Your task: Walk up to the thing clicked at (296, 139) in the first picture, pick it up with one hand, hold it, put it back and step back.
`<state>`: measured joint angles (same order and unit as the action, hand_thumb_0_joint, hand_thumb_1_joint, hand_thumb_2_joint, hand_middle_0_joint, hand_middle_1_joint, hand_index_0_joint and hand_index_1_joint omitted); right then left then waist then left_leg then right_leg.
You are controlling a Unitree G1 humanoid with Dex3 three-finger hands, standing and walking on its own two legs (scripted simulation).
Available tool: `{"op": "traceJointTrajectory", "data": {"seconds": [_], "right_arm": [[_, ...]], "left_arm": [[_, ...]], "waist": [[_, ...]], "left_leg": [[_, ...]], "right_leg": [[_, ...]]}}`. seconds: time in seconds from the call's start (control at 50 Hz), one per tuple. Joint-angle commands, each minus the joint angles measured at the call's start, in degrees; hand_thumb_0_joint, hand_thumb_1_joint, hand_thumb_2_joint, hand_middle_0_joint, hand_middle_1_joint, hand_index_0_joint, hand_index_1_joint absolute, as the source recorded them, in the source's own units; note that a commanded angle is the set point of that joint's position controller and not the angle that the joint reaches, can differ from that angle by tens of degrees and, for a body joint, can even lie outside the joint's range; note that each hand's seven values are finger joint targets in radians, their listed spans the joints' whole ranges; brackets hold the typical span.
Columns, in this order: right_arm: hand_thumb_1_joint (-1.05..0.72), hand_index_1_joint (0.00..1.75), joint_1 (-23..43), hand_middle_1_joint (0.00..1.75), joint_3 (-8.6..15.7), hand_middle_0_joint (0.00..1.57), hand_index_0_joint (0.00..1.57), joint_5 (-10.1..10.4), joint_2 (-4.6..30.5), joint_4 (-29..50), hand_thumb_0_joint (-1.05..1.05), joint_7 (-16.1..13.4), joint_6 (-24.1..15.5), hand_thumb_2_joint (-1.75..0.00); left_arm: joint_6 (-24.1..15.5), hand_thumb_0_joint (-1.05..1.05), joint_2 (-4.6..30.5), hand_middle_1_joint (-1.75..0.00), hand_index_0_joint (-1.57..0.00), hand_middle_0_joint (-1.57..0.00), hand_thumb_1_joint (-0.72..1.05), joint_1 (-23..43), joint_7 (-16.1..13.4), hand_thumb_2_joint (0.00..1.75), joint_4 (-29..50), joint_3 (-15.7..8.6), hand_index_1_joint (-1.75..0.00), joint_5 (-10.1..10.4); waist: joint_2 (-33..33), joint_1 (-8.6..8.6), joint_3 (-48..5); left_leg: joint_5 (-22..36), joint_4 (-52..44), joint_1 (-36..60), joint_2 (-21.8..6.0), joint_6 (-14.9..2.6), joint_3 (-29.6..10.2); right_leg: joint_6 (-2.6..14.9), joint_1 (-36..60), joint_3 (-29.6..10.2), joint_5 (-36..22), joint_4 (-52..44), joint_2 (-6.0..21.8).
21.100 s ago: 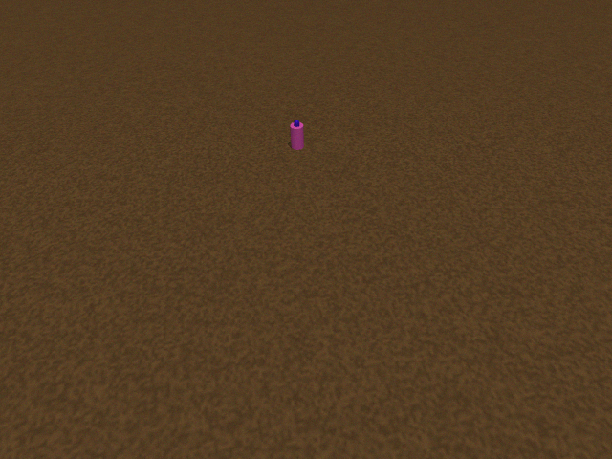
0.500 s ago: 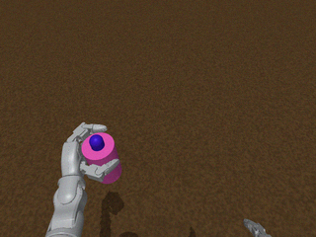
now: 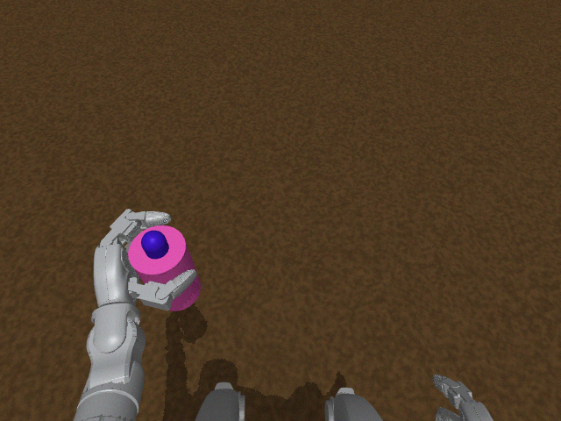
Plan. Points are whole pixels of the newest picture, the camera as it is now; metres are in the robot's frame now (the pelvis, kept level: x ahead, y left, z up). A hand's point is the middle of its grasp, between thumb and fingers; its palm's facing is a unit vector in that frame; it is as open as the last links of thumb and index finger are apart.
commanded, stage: crouch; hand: left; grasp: from the side
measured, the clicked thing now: (166, 266) +0.35 +0.19 -0.01
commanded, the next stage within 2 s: lower in 1.48 s
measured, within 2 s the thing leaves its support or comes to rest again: neither
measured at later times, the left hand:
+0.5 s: hand (185, 290) +0.40 +0.21 -0.24, palm faces +0.22 -0.97 -0.02, open 10.5 cm
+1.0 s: hand (194, 300) +0.43 +0.23 -0.39, palm faces +0.22 -0.98 -0.01, open 10.5 cm
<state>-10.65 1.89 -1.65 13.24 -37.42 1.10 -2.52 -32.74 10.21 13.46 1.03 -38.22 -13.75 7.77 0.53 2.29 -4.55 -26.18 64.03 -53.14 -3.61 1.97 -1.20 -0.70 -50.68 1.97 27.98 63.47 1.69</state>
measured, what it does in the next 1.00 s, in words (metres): lowers itself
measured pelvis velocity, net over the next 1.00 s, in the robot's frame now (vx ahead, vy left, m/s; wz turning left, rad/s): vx -0.06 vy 0.01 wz -0.11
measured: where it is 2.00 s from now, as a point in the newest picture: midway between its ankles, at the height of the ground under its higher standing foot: outside the picture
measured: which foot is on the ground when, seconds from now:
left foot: down 0.00-1.00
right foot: down 0.00-1.00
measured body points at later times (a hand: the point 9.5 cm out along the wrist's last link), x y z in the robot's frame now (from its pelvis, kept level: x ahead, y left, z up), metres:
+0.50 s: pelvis -0.04 +0.00 -0.21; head +0.15 +0.03 +0.19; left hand +0.38 +0.26 -0.24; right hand +0.08 -0.25 -0.35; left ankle +0.04 +0.14 -0.65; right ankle +0.03 -0.13 -0.65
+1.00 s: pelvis -0.06 +0.01 -0.35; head +0.15 +0.04 +0.04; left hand +0.41 +0.28 -0.39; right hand -0.01 -0.27 -0.47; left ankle +0.04 +0.14 -0.65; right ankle +0.03 -0.13 -0.65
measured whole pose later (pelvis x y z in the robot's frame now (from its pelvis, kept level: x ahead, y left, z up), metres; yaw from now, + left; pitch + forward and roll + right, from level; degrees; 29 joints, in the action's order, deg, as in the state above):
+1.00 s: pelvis -0.06 +0.01 -0.35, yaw -6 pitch +29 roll -5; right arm -5.6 -5.9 -8.0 16.3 -42.3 5.3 1.9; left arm -43.8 30.0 43.3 8.4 -68.5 -33.7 4.6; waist 2.4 9.6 -1.1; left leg -37.6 136.1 -127.7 -3.0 3.0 -9.6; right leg -1.6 -123.5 3.0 38.9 133.5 -0.8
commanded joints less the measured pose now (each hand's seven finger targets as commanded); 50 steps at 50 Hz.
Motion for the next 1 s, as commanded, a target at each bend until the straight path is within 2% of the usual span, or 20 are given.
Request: {"op": "traceJointTrajectory", "data": {"seconds": [0.0, 0.02, 0.06, 0.1, 0.18, 0.28, 0.3, 0.32, 0.36, 0.42, 0.46, 0.5, 0.54, 0.6, 0.72, 0.76, 0.82, 0.9, 0.94, 0.98], "right_arm": [[-0.9, 0.3, -0.6, 0.3, 2.8, 0.2, 0.2, -0.6, 8.1, 5.9, 0.0, 0.4, -2.4, -0.91], [-0.9, 0.3, -1.0, 0.3, 2.7, 0.2, 0.2, -0.8, 8.3, 5.5, 0.0, 0.5, -2.3, -0.91], [-0.9, 0.3, -0.7, 0.3, 2.8, 0.2, 0.2, -0.9, 9.0, 5.7, 0.0, 0.7, -2.2, -0.91], [-0.9, 0.3, -1.0, 0.3, 2.8, 0.2, 0.2, -1.1, 9.8, 5.2, 0.0, 1.1, -1.8, -0.91], [-0.91, 0.3, -0.9, 0.3, 2.8, 0.2, 0.2, -1.5, 11.0, 4.3, 0.0, 1.7, -0.8, -0.91], [-0.92, 0.3, -2.3, 0.3, 2.6, 0.2, 0.2, -2.4, 11.1, 2.7, 0.0, 1.9, 0.0, -0.92], [-0.92, 0.3, -2.3, 0.3, 2.5, 0.2, 0.2, -2.6, 11.1, 2.2, 0.0, 2.0, 0.2, -0.92], [-0.93, 0.3, -2.1, 0.3, 2.4, 0.2, 0.2, -2.7, 11.3, 1.8, 0.0, 2.1, 0.3, -0.92], [-0.92, 0.3, -2.3, 0.3, 2.2, 0.2, 0.2, -3.0, 11.6, 0.7, 0.0, 2.2, 0.7, -0.91], [-0.92, 0.3, -2.2, 0.3, 1.6, 0.2, 0.2, -3.9, 11.3, 0.7, 0.0, 2.5, 1.0, -0.91], [-0.92, 0.3, -2.1, 0.3, 1.2, 0.2, 0.2, -4.1, 11.8, 0.0, 0.0, 2.8, 1.1, -0.91], [-0.92, 0.3, -2.5, 0.3, 0.9, 0.2, 0.2, -4.7, 12.0, -0.1, 0.0, 2.9, 1.4, -0.91], [-0.93, 0.3, -2.5, 0.3, 0.6, 0.2, 0.2, -5.0, 12.2, -0.5, 0.0, 3.2, 1.5, -0.92], [-0.93, 0.3, -3.1, 0.3, 0.1, 0.2, 0.2, -5.1, 13.0, -1.4, 0.0, 3.4, 1.9, -0.92], [-0.92, 0.3, -1.9, 0.3, -0.9, 0.2, 0.2, -5.4, 14.3, -1.9, 0.0, 3.5, 2.4, -0.91], [-0.92, 0.3, -2.6, 0.3, -1.5, 0.2, 0.2, -5.7, 14.8, -1.9, 0.0, 3.5, 2.7, -0.91], [-0.92, 0.3, -2.2, 0.3, -2.3, 0.2, 0.2, -6.0, 15.1, -1.7, 0.0, 3.6, 3.0, -0.91], [-0.91, 0.3, -2.6, 0.3, -3.5, 0.2, 0.2, -6.5, 16.1, -1.7, 0.0, 3.4, 3.4, -0.91], [-0.91, 0.3, -1.9, 0.3, -4.0, 0.2, 0.2, -6.8, 16.1, -1.5, 0.0, 3.5, 3.7, -0.91], [-0.91, 0.3, -1.7, 0.3, -4.4, 0.2, 0.2, -7.1, 17.0, -1.4, 0.0, 3.5, 3.8, -0.91]], "left_arm": [[-9.7, 0.0, 6.7, -1.34, -1.24, -1.23, 0.08, 17.7, 2.2, 1.17, 5.1, -1.0, -1.34, 1.0], [-10.8, 0.0, 8.9, -1.33, -1.24, -1.23, 0.07, 18.4, 2.4, 1.16, 3.9, -3.4, -1.33, 1.1], [-12.1, 0.0, 9.5, -1.32, -1.24, -1.23, 0.09, 20.5, 3.3, 1.16, 3.1, -2.6, -1.32, 0.6], [-13.2, 0.0, 12.2, -1.33, -1.24, -1.23, 0.08, 21.0, 3.2, 1.17, 1.8, -5.9, -1.34, 0.8], [-14.5, 0.0, 12.2, -1.34, -1.24, -1.24, 0.12, 23.1, 3.3, 1.2, 0.7, -6.6, -1.35, 1.1], [-15.0, 0.0, 15.0, -1.35, -1.24, -1.24, 0.12, 30.9, 3.8, 1.23, -0.9, -8.3, -1.36, 0.3], [-15.0, 0.0, 16.2, -1.35, -1.23, -1.23, 0.14, 31.0, 3.9, 1.23, -2.6, -9.9, -1.36, 0.4], [-14.7, 0.0, 14.8, -1.35, -1.24, -1.23, 0.13, 31.0, 4.3, 1.22, -5.2, -8.5, -1.36, 0.3], [-14.9, 0.0, 18.1, -1.36, -1.23, -1.23, 0.14, 33.3, 4.2, 1.25, -7.6, -11.5, -1.37, 0.0], [-15.8, 0.0, 18.9, -1.38, -1.24, -1.23, 0.11, 36.9, 4.0, 1.26, -9.2, -11.8, -1.39, -0.9], [-15.7, 0.0, 19.6, -1.38, -1.24, -1.23, 0.15, 36.7, 4.4, 1.27, -13.6, -12.5, -1.39, -1.6], [-16.5, 0.0, 23.0, -1.38, -1.24, -1.23, 0.12, 40.8, 4.1, 1.27, -13.0, -13.9, -1.39, -2.4], [-16.7, 0.0, 22.3, -1.4, -1.24, -1.24, 0.11, 41.8, 4.3, 1.28, -14.5, -14.1, -1.41, -2.5], [-16.7, 0.0, 26.3, -1.37, -1.22, -1.22, 0.11, 44.4, 4.7, 1.27, -15.6, -16.2, -1.38, -3.2], [-16.2, 0.0, 29.5, -1.35, -1.21, -1.21, 0.09, 46.9, 5.8, 1.25, -17.9, -18.1, -1.37, -3.2], [-16.6, 0.0, 31.7, -1.35, -1.21, -1.2, 0.1, 49.1, 6.2, 1.24, -15.5, -19.2, -1.36, -3.1], [-15.9, 0.0, 30.9, -1.33, -1.19, -1.18, 0.12, 46.4, 7.5, 1.22, -18.4, -18.5, -1.34, -3.1], [-15.7, 0.0, 35.6, -1.31, -1.18, -1.16, 0.13, 47.6, 7.5, 1.21, -17.6, -21.8, -1.32, -2.4], [-15.4, 0.0, 33.7, -1.33, -1.2, -1.18, 0.11, 46.9, 7.7, 1.22, -19.8, -20.7, -1.34, -2.4], [-15.5, 0.0, 35.4, -1.34, -1.19, -1.18, 0.14, 46.4, 8.1, 1.24, -19.9, -21.7, -1.34, -2.5]], "waist": [[-1.2, 1.81, -23.5], [-1.2, 1.3, -25.2], [-3.0, 1.45, -27.5], [-4.8, -0.06, -30.4], [-5.7, -0.04, -36.5], [-4.1, 2.33, -40.4], [-3.4, 2.15, -40.3], [-3.3, 2.68, -39.0], [-4.0, 2.52, -38.4], [-4.6, 3.19, -39.1], [-4.5, 3.2, -38.8], [-6.2, 3.54, -40.7], [-7.2, 3.94, -40.2], [-8.4, 4.38, -40.9], [-8.7, 5.55, -35.6], [-10.1, 5.87, -37.7], [-9.7, 6.37, -36.7], [-9.1, 6.39, -37.0], [-8.9, 7.11, -34.6], [-9.3, 7.61, -33.2]], "left_leg": [[4.8, 4.7, -0.6, 2.8, -2.53, 0.1], [4.6, 7.2, -4.0, 2.9, -2.63, 0.1], [4.3, 10.2, -6.0, 2.7, -2.51, -0.5], [4.7, 12.4, -7.6, 2.5, -2.02, -1.3], [8.9, 18.8, -9.9, 2.1, -2.0, -2.1], [7.6, 27.2, -19.6, 2.0, -2.68, -1.7], [7.1, 28.8, -21.0, 2.1, -2.91, -1.7], [5.1, 29.6, -22.1, 2.0, -2.83, -1.9], [2.4, 32.2, -25.6, 1.8, -2.64, -2.0], [-0.8, 35.7, -30.5, 1.9, -2.41, -1.5], [-0.9, 37.8, -31.2, 1.7, -2.35, -1.9], [-0.6, 41.1, -34.4, 1.8, -2.42, -1.3], [-2.2, 42.3, -35.2, 1.8, -2.23, -1.5], [-2.4, 45.4, -37.4, 1.7, -2.23, -1.1], [-11.1, 49.4, -44.9, 1.7, -2.4, -0.9], [-10.4, 50.9, -45.4, 1.8, -2.3, -1.2], [-10.0, 53.3, -47.8, 1.7, -2.4, -1.3], [-7.3, 57.1, -51.1, 1.6, -2.55, -1.6], [-8.7, 57.9, -52.4, 1.5, -2.47, -1.9], [-9.0, 59.1, -53.3, 1.4, -2.57, -2.2]], "right_leg": [[1.31, -4.1, -2.1, -8.5, 1.1, -1.2], [1.2, -4.8, -2.4, -8.3, 3.0, -1.1], [1.52, -9.5, -2.2, -7.4, 6.6, -1.5], [2.16, -14.9, -0.7, -6.1, 11.5, -2.0], [2.54, -22.1, 0.5, -8.1, 19.1, -2.4], [2.08, -25.2, -0.8, -8.7, 24.6, -2.5], [1.95, -26.5, -0.8, -8.1, 25.7, -2.4], [2.07, -29.1, -0.5, -6.0, 26.5, -2.5], [2.3, -33.3, -0.1, -3.2, 29.7, -2.5], [2.23, -35.2, -0.2, -0.2, 32.8, -2.4], [2.53, -39.6, 1.1, 0.2, 36.0, -2.7], [2.43, -40.3, 0.7, -0.3, 38.3, -2.7], [2.67, -43.5, 2.0, 0.9, 40.9, -2.9], [2.59, -45.3, 2.6, 0.8, 44.3, -3.0], [2.31, -51.2, 4.0, 7.6, 48.1, -3.4], [2.19, -50.5, 4.5, 6.4, 49.8, -3.5], [2.12, -51.2, 4.9, 6.0, 51.8, -3.6], [1.78, -49.8, 5.0, 3.1, 54.3, -3.9], [1.81, -52.0, 5.5, 4.3, 54.8, -4.2], [1.67, -52.3, 5.9, 4.1, 55.5, -4.4]]}}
